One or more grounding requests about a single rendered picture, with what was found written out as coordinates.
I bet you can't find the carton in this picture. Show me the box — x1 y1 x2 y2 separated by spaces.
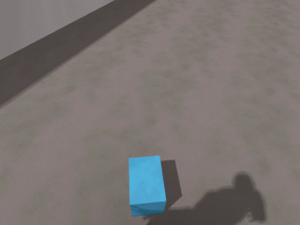
128 156 167 217

